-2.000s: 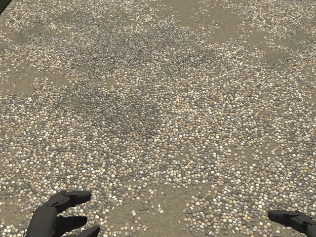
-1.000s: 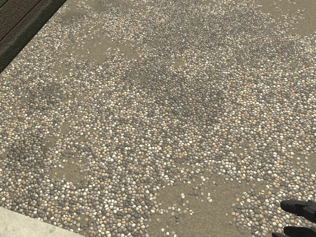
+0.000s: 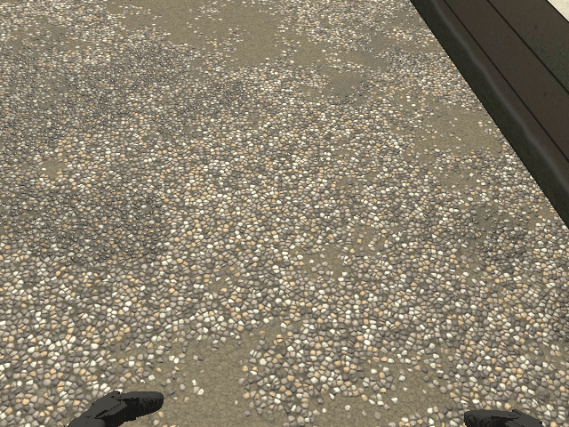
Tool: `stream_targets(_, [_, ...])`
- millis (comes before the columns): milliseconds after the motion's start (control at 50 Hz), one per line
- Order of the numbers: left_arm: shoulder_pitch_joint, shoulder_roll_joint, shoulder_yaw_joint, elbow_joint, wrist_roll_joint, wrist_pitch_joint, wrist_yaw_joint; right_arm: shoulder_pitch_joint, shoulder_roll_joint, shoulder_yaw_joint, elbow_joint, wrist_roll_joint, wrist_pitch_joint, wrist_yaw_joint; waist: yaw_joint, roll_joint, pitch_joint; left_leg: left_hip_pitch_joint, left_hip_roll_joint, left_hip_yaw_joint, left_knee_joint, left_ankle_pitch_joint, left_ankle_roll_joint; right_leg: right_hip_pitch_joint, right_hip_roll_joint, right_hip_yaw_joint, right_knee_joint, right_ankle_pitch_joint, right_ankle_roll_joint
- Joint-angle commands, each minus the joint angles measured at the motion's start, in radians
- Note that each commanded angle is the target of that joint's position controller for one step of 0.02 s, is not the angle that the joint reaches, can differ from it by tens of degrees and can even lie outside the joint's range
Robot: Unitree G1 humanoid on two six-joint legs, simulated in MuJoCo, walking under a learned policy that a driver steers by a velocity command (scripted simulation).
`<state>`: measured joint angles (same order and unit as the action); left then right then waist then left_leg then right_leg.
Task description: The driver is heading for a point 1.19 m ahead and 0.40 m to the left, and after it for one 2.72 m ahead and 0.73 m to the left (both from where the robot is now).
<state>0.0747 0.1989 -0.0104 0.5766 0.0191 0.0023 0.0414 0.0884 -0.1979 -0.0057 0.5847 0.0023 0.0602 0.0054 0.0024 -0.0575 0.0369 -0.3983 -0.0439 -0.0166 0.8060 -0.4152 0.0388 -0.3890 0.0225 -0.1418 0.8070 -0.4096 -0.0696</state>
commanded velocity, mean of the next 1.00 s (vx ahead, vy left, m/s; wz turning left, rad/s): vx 0.99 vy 0.00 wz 0.67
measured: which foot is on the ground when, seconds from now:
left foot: down 0.00-0.68, up 0.70-0.84, down 0.86-1.00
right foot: down 0.00-0.88, up 0.90-1.00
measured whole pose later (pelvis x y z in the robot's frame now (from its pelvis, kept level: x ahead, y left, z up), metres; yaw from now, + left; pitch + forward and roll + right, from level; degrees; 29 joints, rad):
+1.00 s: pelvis -0.06 +0.10 +0.01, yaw +40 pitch +1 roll -2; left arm 0.18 0.23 0.06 0.61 -0.02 0.01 0.00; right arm 0.01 -0.18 0.01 0.52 -0.02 0.00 0.01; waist 0.01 0.01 0.01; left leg -0.43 -0.07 0.03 0.70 -0.29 0.10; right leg -0.46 0.07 0.13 1.15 -0.39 0.01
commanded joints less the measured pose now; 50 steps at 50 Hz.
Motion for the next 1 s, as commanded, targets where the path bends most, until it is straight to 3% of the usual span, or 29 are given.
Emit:
stream_targets(20, [-0.19, 0.069, 0.022, -0.166, -0.006, -0.004, 0.006, -0.014, -0.145, -0.041, -0.091, 0.016, 0.017, 0.005, -0.098, 0.264, -0.159, 0.232, 0.154, -0.368, -0.237, 0.548, 0.173, -0.172, 0.027, 0.066, 0.035, 0.142, 0.138])
stream_targets(60, [-0.177, 0.06, 0.022, -0.187, -0.012, -0.01, -0.006, -0.076, -0.149, -0.038, -0.114, -0.011, 0.023, -0.003, -0.066, 0.25, -0.13, 0.224, 0.203, -0.478, -0.275, 0.571, 0.203, -0.24, 0.022, 0.154, 0.11, -0.097, 0.144])
stream_targets(120, [-0.057, 0.053, 0.019, -0.149, 0.016, -0.023, -0.009, -0.199, -0.112, -0.021, -0.143, 0.005, 0.003, -0.001, 0.009, 0.159, -0.149, 0.042, 0.125, -0.369, -0.25, 0.575, 0.119, 0.006, -0.006, 0.144, -0.02, 0.081, 0.14])
stream_targets(160, [-0.006, 0.045, 0.024, -0.119, 0.01, -0.011, -0.016, -0.219, -0.103, -0.025, -0.15, 0.03, 0.001, 0.014, 0.019, 0.104, -0.189, -0.048, 0.037, -0.301, -0.248, 0.37, 0.081, 0.228, -0.006, 0.09, -0.15, 0.215, 0.119])
stream_targets(200, [-0.02, 0.119, 0.052, -0.115, 0.022, 0.0, -0.015, -0.225, -0.059, -0.017, -0.163, 0.041, -0.003, 0.023, 0.047, -0.166, -0.181, -0.192, -0.068, -0.121, -0.089, 0.224, 0.024, 0.328, -0.176, 0.237, -0.275, 0.158, 0.049])
stream_targets(220, [-0.056, 0.151, 0.061, -0.123, 0.027, 0.004, -0.005, -0.246, -0.075, -0.024, -0.168, 0.026, -0.003, 0.027, 0.043, -0.231, -0.132, -0.204, -0.057, -0.078, 0.017, 0.161, 0.02, 0.256, -0.266, 0.314, -0.359, 0.107, 0.017])
stream_targets(240, [-0.052, 0.145, 0.058, -0.127, 0.025, -0.002, 0.003, -0.28, -0.1, -0.033, -0.174, 0.008, -0.007, 0.031, 0.06, -0.191, -0.117, -0.173, -0.021, -0.061, 0.087, 0.122, 0.014, 0.185, -0.316, 0.36, -0.398, 0.095, -0.006])
stream_targets(280, [-0.028, 0.156, 0.058, -0.116, 0.018, -0.018, -0.002, -0.304, -0.154, -0.057, -0.191, 0.032, -0.025, 0.046, 0.065, -0.066, -0.113, -0.233, 0.023, -0.045, 0.137, 0.046, 0.003, 0.188, -0.353, 0.425, -0.454, -0.078, -0.029])
stream_targets(340, [-0.009, 0.126, 0.056, -0.081, 0.027, -0.035, -0.011, -0.247, -0.07, -0.025, -0.169, 0.012, -0.024, 0.03, 0.05, -0.032, -0.099, -0.187, 0.076, -0.01, 0.04, 0.052, -0.011, 0.212, -0.323, 0.24, -0.363, 0.125, 0.019])
stream_targets(380, [-0.029, 0.132, 0.061, -0.066, 0.015, -0.036, -0.014, -0.214, -0.057, -0.021, -0.159, 0.014, -0.016, 0.037, 0.028, -0.04, -0.121, -0.021, 0.069, 0.059, -0.025, 0.124, 0.003, 0.136, -0.294, 0.134, -0.348, 0.11, 0.043])
stream_targets(420, [-0.042, 0.105, 0.059, -0.066, 0.001, -0.024, -0.017, -0.132, -0.055, -0.022, -0.125, 0.011, -0.007, 0.049, 0.0, 0.035, -0.13, 0.122, 0.054, 0.085, -0.097, 0.201, 0.033, 0.065, -0.219, 0.012, -0.255, 0.079, 0.086])
stream_targets(440, [-0.046, 0.066, 0.049, -0.081, 0.003, -0.01, -0.021, -0.094, -0.085, -0.037, -0.107, 0.04, -0.004, 0.044, -0.028, 0.137, -0.164, 0.12, 0.028, 0.018, -0.154, 0.204, 0.058, 0.086, -0.118, -0.072, -0.165, 0.113, 0.131])
stream_targets(460, [-0.106, 0.048, 0.042, -0.11, -0.007, 0.002, -0.028, -0.082, -0.114, -0.047, -0.107, 0.061, 0.004, 0.039, -0.069, 0.234, -0.11, 0.034, 0.043, -0.127, -0.243, 0.125, 0.085, 0.051, -0.061, -0.091, -0.054, 0.081, 0.148])
stream_targets(500, [-0.157, 0.054, 0.046, -0.17, -0.017, 0.006, -0.036, -0.18, -0.149, -0.044, -0.163, 0.029, 0.017, 0.028, -0.062, 0.319, -0.08, 0.091, 0.108, -0.37, -0.324, 0.194, 0.148, -0.173, -0.004, 0.004, 0.119, -0.067, 0.177])
stream_targets(540, [-0.096, 0.081, 0.058, -0.164, -0.011, -0.01, -0.03, -0.189, -0.17, -0.055, -0.181, 0.004, 0.01, 0.007, -0.039, 0.255, -0.169, 0.159, 0.13, -0.443, -0.301, 0.329, 0.188, -0.228, -0.005, 0.127, 0.227, -0.098, 0.179])
stream_targets(580, [-0.031, 0.081, 0.055, -0.143, -0.005, -0.025, -0.024, -0.228, -0.136, -0.048, -0.189, -0.004, -0.011, -0.003, -0.009, 0.201, -0.248, 0.161, 0.1, -0.426, -0.272, 0.38, 0.173, -0.152, -0.012, 0.17, 0.2, -0.066, 0.162])
stream_targets(660, [0.088, 0.071, 0.058, -0.094, -0.016, -0.014, -0.035, -0.281, -0.117, -0.05, -0.195, 0.022, 0.001, 0.004, 0.054, 0.123, -0.209, -0.051, 0.017, -0.401, -0.31, 0.295, 0.092, 0.225, 0.019, 0.133, -0.153, 0.086, 0.086])
stream_targets(680, [0.243, 0.1, 0.073, -0.046, -0.002, -0.007, -0.036, -0.347, -0.107, -0.054, -0.22, 0.042, 0.004, 0.004, 0.13, 0.044, -0.214, -0.235, -0.081, -0.295, -0.253, 0.162, -0.008, 0.503, -0.013, 0.107, -0.269, 0.155, 0.036])
stream_targets(700, [0.198, 0.194, 0.101, -0.038, 0.032, 0.005, -0.04, -0.33, -0.054, -0.04, -0.236, 0.069, 0.003, 0.008, 0.111, -0.25, -0.154, -0.475, -0.183, -0.112, -0.076, 0.107, -0.065, 0.621, -0.202, 0.309, -0.278, 0.198, -0.032])
stream_targets(720, [0.089, 0.194, 0.109, -0.057, 0.037, 0.013, -0.025, -0.31, -0.091, -0.044, -0.223, 0.026, -0.003, 0.008, 0.1, -0.349, -0.111, -0.583, -0.071, -0.135, 0.091, 0.019, -0.02, 0.548, -0.383, 0.501, -0.274, 0.331, -0.096])
stream_targets(740, [0.077, 0.12, 0.084, -0.074, 0.04, 0.004, -0.01, -0.321, -0.108, -0.052, -0.203, -0.013, -0.026, 0.013, 0.107, -0.175, -0.14, -0.52, -0.048, -0.15, 0.176, 0.027, -0.027, 0.495, -0.403, 0.519, -0.314, 0.327, -0.112])
stream_targets(760, [0.038, 0.092, 0.066, -0.076, 0.033, -0.012, -0.013, -0.314, -0.082, -0.039, -0.197, -0.011, -0.044, 0.027, 0.063, -0.072, -0.135, -0.398, -0.016, -0.146, 0.156, 0.039, -0.031, 0.365, -0.389, 0.494, -0.34, 0.291, -0.089])
stream_targets(800, [-0.086, 0.097, 0.055, -0.072, -0.003, -0.053, -0.032, -0.276, -0.043, -0.011, -0.19, 0.021, -0.052, 0.066, -0.015, -0.046, -0.137, -0.006, 0.029, -0.042, -0.058, 0.14, -0.029, 0.097, -0.285, 0.296, -0.396, 0.163, -0.028])
stream_targets(860, [-0.034, 0.106, 0.054, -0.057, -0.046, -0.043, -0.052, -0.12, -0.077, -0.024, -0.119, -0.018, -0.036, 0.076, -0.054, 0.017, -0.117, 0.302, -0.023, 0.037, -0.141, 0.188, -0.008, -0.027, -0.163, 0.195, -0.256, 0.296, -0.013])
stream_targets(880, [-0.025, 0.073, 0.046, -0.074, -0.059, -0.034, -0.06, -0.101, -0.124, -0.034, -0.123, -0.022, -0.037, 0.073, -0.089, 0.186, -0.163, 0.341, 0.069, -0.096, -0.223, 0.146, 0.013, -0.072, -0.062, 0.121, -0.1, 0.181, 0.034])
stream_targets(900, [-0.079, 0.091, 0.061, -0.105, -0.062, -0.022, -0.056, -0.016, -0.159, -0.04, -0.116, -0.009, -0.032, 0.063, -0.16, 0.322, -0.167, 0.337, 0.185, -0.299, -0.386, 0.081, 0.035, -0.155, -0.001, 0.103, 0.106, -0.025, 0.069])
stream_targets(920, [-0.138, 0.115, 0.083, -0.135, -0.064, -0.012, -0.049, 0.059, -0.176, -0.043, -0.098, -0.009, -0.036, 0.042, -0.191, 0.303, -0.12, 0.342, 0.262, -0.449, -0.441, 0.081, 0.058, -0.3, 0.06, 0.213, 0.283, -0.123, 0.076])
stream_targets(940, [-0.118, 0.1, 0.086, -0.128, -0.055, -0.011, -0.043, 0.071, -0.168, -0.042, -0.093, -0.02, -0.047, 0.017, -0.164, 0.202, -0.111, 0.337, 0.296, -0.468, -0.399, 0.18, 0.054, -0.365, 0.075, 0.323, 0.407, -0.082, 0.077])
stream_targets(1000, [0.018, 0.05, 0.072, -0.08, -0.026, -0.015, -0.042, -0.041, -0.086, -0.021, -0.101, -0.024, -0.084, -0.031, -0.028, 0.18, -0.161, 0.225, 0.266, -0.324, -0.365, 0.2, -0.051, -0.327, 0.027, 0.35, 0.466, 0.121, 0.078])
Velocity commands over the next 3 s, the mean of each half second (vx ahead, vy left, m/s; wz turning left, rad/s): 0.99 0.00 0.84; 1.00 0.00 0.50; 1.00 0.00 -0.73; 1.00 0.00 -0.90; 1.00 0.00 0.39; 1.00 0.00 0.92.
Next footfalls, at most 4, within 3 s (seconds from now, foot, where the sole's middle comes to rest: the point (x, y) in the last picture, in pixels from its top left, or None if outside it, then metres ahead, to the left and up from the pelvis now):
0.86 left None -0.02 0.19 -0.74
1.34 right None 0.02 0.05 -0.74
1.64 left None -0.02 0.28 -0.74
1.94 right None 0.04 -0.01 -0.74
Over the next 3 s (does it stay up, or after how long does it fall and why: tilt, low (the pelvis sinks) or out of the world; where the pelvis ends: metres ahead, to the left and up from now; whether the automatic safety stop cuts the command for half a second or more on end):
stays up -0.04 0.10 -0.01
